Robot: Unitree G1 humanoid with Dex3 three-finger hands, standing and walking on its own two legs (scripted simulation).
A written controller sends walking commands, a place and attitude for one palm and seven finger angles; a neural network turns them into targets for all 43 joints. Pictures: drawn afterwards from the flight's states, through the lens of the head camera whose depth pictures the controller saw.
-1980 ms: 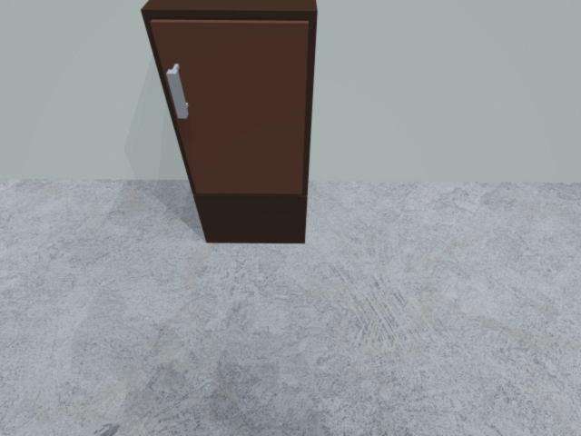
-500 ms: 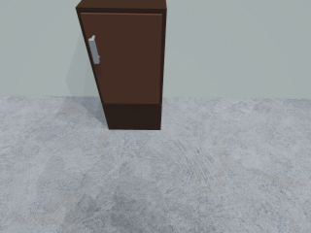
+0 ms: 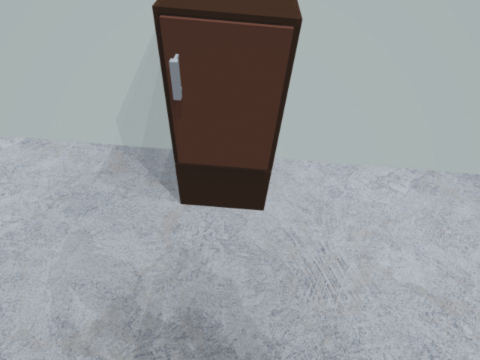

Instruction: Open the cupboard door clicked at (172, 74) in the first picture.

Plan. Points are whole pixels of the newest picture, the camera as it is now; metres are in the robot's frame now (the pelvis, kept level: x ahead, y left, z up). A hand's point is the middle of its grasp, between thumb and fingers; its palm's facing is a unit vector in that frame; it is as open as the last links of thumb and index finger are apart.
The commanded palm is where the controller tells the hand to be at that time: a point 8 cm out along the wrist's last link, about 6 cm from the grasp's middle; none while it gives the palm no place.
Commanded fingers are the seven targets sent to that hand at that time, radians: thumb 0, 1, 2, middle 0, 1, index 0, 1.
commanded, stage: take the last steps up to it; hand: left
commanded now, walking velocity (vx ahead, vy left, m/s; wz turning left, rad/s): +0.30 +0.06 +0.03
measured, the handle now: (177, 77) +0.93 +0.26 -0.01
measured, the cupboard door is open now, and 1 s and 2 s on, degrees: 0 0 0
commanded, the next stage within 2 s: come to a stop and stand still in 0.76 s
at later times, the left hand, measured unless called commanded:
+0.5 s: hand (168, 279) +0.32 +0.17 -0.16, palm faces -0.03 -0.99 -0.17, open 7.3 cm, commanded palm none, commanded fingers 0.00 0.90 0.90 -0.20 -0.30 -0.20 -0.30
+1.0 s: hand (138, 280) +0.31 +0.24 -0.18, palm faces +0.09 -0.98 -0.17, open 7.3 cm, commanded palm none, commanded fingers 0.00 0.90 0.90 -0.20 -0.30 -0.20 -0.30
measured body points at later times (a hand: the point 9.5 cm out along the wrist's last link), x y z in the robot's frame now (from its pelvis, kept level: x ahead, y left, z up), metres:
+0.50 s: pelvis +0.19 +0.01 -0.01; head +0.21 +0.01 +0.44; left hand +0.32 +0.23 -0.15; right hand +0.05 -0.17 -0.16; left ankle +0.01 +0.08 -0.72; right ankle +0.28 -0.08 -0.73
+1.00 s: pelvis +0.36 +0.07 +0.00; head +0.38 +0.09 +0.45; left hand +0.31 +0.30 -0.17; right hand +0.46 -0.15 -0.13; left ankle +0.41 +0.17 -0.73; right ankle +0.31 -0.07 -0.69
